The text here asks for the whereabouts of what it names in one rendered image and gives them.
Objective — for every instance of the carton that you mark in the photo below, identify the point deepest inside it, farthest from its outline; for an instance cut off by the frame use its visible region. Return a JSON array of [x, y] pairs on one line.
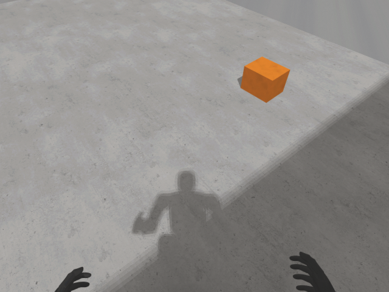
[[264, 79]]

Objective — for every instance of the robot left hand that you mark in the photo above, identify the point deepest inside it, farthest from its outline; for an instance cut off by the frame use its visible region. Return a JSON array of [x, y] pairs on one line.
[[68, 284]]

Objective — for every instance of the robot right hand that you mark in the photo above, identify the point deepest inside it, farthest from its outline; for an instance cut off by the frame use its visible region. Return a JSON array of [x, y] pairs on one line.
[[317, 278]]

